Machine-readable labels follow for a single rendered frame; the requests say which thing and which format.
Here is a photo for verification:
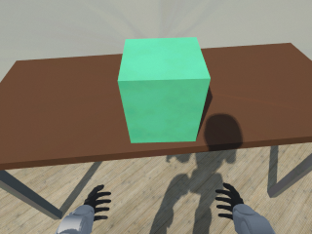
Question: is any right robot hand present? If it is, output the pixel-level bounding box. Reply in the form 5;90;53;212
215;182;244;220

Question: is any right robot forearm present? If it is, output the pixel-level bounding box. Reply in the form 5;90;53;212
232;204;276;234

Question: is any table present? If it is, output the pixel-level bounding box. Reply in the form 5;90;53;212
0;43;312;220

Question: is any carton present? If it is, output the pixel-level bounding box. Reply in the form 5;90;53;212
117;37;211;143

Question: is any left robot forearm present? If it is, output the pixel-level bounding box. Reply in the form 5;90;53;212
55;205;95;234

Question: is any left robot hand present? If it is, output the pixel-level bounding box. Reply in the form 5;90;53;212
84;184;111;221

